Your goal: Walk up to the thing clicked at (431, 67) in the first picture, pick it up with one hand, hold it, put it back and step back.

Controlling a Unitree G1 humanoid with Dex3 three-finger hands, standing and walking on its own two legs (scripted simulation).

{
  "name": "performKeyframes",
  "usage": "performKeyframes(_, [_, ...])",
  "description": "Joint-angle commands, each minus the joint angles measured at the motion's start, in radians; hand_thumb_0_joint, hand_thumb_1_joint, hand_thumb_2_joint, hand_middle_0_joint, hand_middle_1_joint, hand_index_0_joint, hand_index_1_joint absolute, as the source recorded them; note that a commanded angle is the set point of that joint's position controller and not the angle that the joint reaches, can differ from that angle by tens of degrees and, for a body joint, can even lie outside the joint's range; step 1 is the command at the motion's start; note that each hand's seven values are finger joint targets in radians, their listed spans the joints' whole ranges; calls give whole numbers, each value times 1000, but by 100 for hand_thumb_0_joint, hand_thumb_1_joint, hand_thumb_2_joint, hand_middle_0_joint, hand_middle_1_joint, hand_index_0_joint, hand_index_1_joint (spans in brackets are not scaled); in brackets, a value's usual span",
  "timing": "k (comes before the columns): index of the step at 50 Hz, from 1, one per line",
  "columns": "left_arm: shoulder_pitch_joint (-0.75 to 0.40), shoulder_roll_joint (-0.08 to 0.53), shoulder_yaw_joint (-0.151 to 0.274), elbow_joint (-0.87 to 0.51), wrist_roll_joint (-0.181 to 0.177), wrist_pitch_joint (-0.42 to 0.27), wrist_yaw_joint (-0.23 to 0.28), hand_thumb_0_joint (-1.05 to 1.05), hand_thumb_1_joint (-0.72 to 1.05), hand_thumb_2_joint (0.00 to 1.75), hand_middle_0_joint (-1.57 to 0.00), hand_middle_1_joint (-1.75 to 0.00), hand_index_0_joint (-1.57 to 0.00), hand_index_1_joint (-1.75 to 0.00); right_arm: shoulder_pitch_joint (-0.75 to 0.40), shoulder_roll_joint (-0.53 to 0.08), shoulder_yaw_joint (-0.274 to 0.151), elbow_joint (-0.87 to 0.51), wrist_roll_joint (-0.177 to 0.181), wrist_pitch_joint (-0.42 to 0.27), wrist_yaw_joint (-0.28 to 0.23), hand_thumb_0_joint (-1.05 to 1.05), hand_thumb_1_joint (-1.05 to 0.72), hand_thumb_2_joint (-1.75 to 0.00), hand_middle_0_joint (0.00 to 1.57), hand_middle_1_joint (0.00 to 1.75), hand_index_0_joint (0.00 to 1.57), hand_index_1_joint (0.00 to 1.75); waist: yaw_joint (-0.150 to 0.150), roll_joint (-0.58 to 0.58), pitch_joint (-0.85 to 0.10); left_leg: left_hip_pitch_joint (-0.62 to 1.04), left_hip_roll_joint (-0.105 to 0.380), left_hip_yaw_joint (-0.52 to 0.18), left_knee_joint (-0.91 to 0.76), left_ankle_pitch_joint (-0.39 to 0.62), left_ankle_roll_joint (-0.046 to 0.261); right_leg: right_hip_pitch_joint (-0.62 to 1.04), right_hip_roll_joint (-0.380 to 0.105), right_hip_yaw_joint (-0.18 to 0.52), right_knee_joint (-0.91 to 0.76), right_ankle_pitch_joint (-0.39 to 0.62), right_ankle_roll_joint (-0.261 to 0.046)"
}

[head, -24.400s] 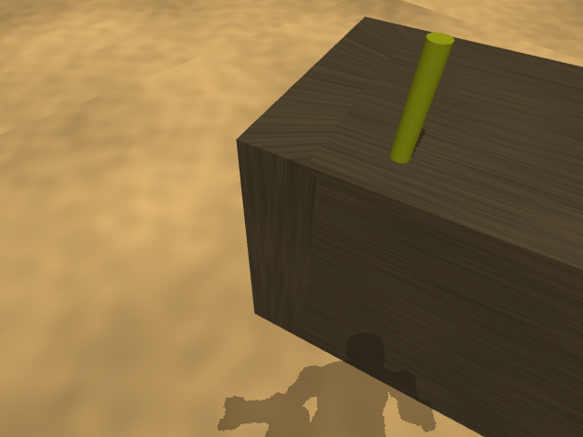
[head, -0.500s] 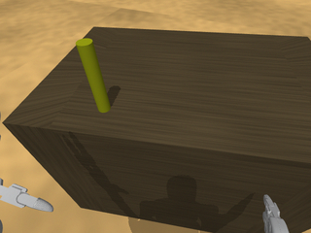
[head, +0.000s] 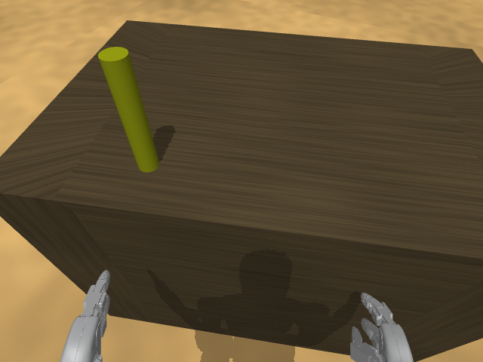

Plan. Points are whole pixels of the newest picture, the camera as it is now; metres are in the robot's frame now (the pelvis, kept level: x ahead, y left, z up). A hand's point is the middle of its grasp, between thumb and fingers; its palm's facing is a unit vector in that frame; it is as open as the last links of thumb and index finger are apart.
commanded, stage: home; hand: left
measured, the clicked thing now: (134, 119) +0.46 +0.20 +0.15
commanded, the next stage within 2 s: none
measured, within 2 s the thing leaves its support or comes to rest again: neither
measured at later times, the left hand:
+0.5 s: hand (141, 323) +0.20 +0.18 -0.09, palm faces +0.09 -0.97 -0.23, open 17.6 cm
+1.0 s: hand out of the picture +0.05 +0.26 -0.14, palm faces -0.06 -0.91 -0.40, open 17.5 cm
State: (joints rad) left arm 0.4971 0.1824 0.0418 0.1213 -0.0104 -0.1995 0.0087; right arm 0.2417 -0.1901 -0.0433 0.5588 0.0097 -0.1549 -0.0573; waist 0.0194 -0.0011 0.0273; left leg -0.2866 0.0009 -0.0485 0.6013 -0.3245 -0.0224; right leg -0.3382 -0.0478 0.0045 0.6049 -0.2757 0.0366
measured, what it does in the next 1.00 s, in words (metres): stands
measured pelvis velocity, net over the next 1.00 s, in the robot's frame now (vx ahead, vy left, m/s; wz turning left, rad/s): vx -0.02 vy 0.00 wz -0.01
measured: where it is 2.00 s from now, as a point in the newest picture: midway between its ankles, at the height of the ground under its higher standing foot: outside the picture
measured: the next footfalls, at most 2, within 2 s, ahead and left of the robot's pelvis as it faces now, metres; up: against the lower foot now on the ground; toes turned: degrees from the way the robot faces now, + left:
none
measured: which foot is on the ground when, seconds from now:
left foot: down 0.00-1.00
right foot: down 0.00-1.00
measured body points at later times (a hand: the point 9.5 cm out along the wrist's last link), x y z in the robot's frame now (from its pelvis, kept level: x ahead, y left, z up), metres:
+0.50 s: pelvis +0.01 +0.01 -0.01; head +0.03 +0.01 +0.44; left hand +0.19 +0.23 -0.07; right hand +0.15 -0.23 -0.11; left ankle +0.00 +0.14 -0.73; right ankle +0.03 -0.14 -0.73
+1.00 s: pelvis -0.02 +0.00 +0.00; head -0.03 -0.01 +0.45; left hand +0.05 +0.31 -0.11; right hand +0.05 -0.31 -0.12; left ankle +0.00 +0.14 -0.73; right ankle +0.03 -0.14 -0.73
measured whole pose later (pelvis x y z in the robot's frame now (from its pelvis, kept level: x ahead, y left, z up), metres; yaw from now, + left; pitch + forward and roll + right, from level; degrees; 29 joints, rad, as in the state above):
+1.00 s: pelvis -0.02 +0.00 +0.00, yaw -1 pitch -3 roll +1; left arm 0.23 0.38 -0.02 0.97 0.03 -0.02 0.01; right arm 0.21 -0.37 -0.02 0.98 -0.03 0.01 0.02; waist 0.01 0.01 0.02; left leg -0.21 0.01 -0.04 0.54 -0.27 -0.03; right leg -0.27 -0.04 0.01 0.55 -0.22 0.03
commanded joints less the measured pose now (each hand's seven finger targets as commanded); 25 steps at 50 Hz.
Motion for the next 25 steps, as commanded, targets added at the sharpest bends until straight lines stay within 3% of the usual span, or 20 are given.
performKeyframes(1, [-137,103,27,-10,3,-39,24,0,-55,5,-5,-5,-5,-5,-86,-56,6,-148,-2,-45,-14,0,-90,-90,20,30,20,30,-23,2,-97,-50,-24,75,-91,81,35,37,22,-57,-92,69,-27])
performKeyframes(2, [-117,107,33,38,2,-28,26,0,-53,7,-5,-5,-5,-5,-52,-87,-14,-143,-5,-41,-17,0,-90,-90,20,30,20,30,-18,13,-120,-42,-21,73,-83,108,31,51,24,-58,-85,93,-27])
performKeyframes(3, [-148,125,41,32,1,-25,28,0,-54,6,-5,-5,-5,-5,-47,-74,0,-136,-5,-36,-16,0,-90,-90,20,30,20,30,-13,50,-142,-38,-24,76,-75,135,27,64,21,-53,-79,120,-30])
performKeyframes(4, [-155,217,192,-36,6,-35,66,0,-55,5,-5,-5,-5,-5,-33,-167,-28,-30,-14,-29,-20,0,-90,-90,20,30,20,30,19,61,-186,-15,-22,72,-54,170,15,102,37,-56,-62,142,-32])
performKeyframes(5, [-65,101,64,139,15,-10,60,0,-55,5,-5,-5,-5,-5,-46,-151,-12,-42,-10,-28,-17,0,-90,-90,20,30,20,30,-13,48,-145,-29,-18,75,-55,178,11,84,42,-55,-59,145,-37])
performKeyframes(6, [-123,108,55,58,9,-11,61,0,-55,5,-5,-5,-5,-5,-47,-134,-6,-56,-11,-27,-16,0,-90,-90,20,30,20,30,1,81,-180,-23,-21,79,-39,219,9,92,40,-52,-47,185,-38])
performKeyframes(7, [-190,139,68,28,10,-9,72,0,-56,5,-5,-5,-5,-5,-46,-135,-8,-50,-11,-24,-19,0,-90,-90,20,30,20,30,-15,93,-209,-9,-16,74,-34,251,5,102,44,-57,-40,218,-38])
performKeyframes(8, [-168,89,30,118,9,5,73,0,-54,6,-5,-5,-5,-5,-46,-128,-2,-35,-8,-21,-18,0,-90,-90,20,30,20,30,-18,70,-170,-25,-13,73,-35,248,4,84,47,-61,-40,214,-39])
performKeyframes(9, [-186,76,13,139,12,13,75,0,-58,3,-5,-5,-5,-4,-58,-128,-2,-33,-8,-17,-20,0,-90,-90,20,30,20,30,-33,59,-154,-30,-12,76,-29,251,7,64,49,-58,-36,220,-38])
performKeyframes(11, [-268,101,25,114,10,17,83,0,-59,3,-5,-4,-5,-4,-63,-137,-5,-25,-8,-13,-18,0,-90,-90,20,30,20,30,-35,67,-153,-40,-4,67,-32,245,4,56,53,-65,-34,213,-40])
performKeyframes(12, [-279,76,5,132,10,21,84,0,-60,3,-5,-4,-5,-4,-66,-136,-4,-25,-7,-12,-15,0,-90,-90,20,30,20,30,-37,47,-135,-48,3,60,-34,241,2,44,58,-70,-24,201,-40])
performKeyframes(13, [-299,124,39,65,11,19,94,0,-59,3,-5,-4,-5,-4,-78,-140,-6,-48,-5,-12,-16,0,-90,-90,20,30,20,30,-18,55,-179,-31,4,57,-37,240,2,65,61,-72,-22,199,-40])
performKeyframes(17, [-198,43,-21,178,5,52,95,0,-59,3,-5,-4,-5,-4,-80,-144,-9,-33,-3,-11,-12,0,-90,-90,20,30,20,30,-23,-25,-138,-55,6,56,-28,225,5,49,65,-76,-26,180,-36])
performKeyframes(19, [-232,90,13,108,10,51,102,0,-58,4,-5,-5,-5,-5,-80,-144,-11,-40,-3,-8,-11,0,-90,-90,20,30,20,30,-4,15,-189,-38,1,65,-16,260,3,77,58,-71,-18,215,-37])
performKeyframes(22, [-194,71,-2,141,8,70,101,0,-58,4,-5,-5,-5,-4,-82,-147,-8,-48,-1,-4,-5,0,-90,-90,20,30,20,30,-13,-29,-159,-55,4,66,-12,271,6,71,61,-74,-17,226,-35])
performKeyframes(25, [-213,96,24,113,10,74,106,0,-57,4,-5,-5,-5,-5,-85,-144,-9,-53,-1,7,-4,0,-90,-90,20,30,20,30,-5,2,-184,-53,3,70,-7,275,4,75,59,-70,-11,229,-37])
